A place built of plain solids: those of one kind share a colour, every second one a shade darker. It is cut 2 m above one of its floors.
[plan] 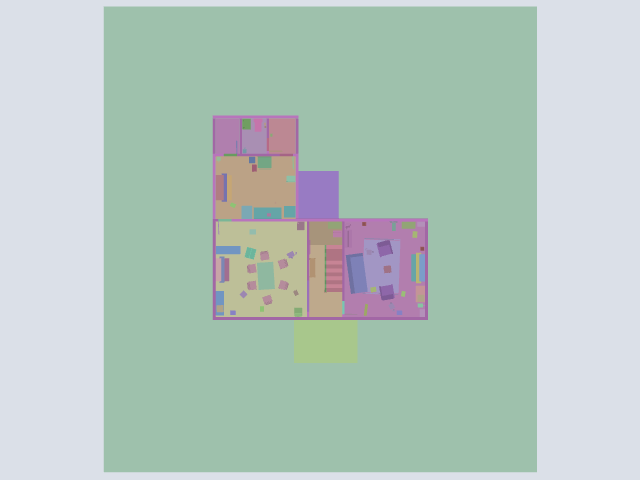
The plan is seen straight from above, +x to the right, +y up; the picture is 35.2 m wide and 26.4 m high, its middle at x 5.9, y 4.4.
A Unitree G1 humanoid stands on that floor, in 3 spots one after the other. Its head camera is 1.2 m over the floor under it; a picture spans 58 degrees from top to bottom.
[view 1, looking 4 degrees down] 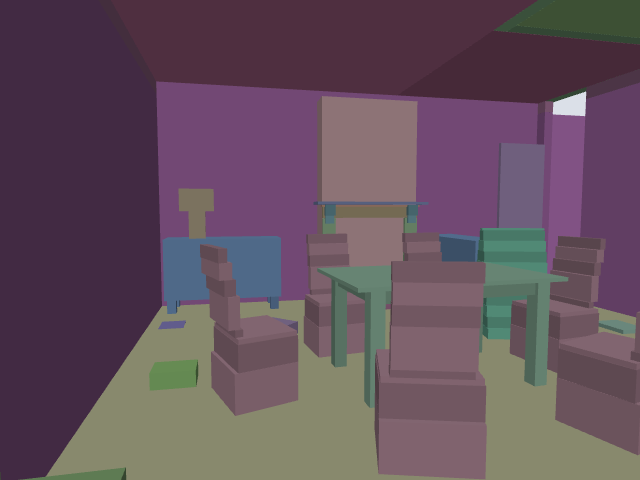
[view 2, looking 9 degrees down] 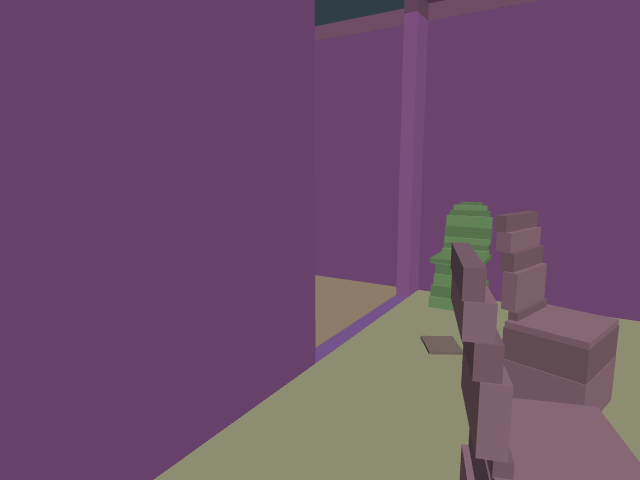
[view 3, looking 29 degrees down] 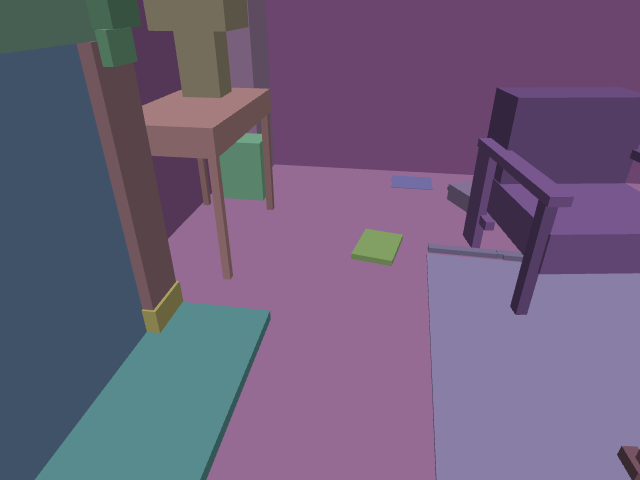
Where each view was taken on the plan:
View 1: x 5.79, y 0.98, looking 168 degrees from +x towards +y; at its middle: chair_ladder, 3.91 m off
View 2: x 3.83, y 4.38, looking -59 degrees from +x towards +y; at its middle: wall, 4.98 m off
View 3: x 10.47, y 3.52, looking -81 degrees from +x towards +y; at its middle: floor_living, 2.48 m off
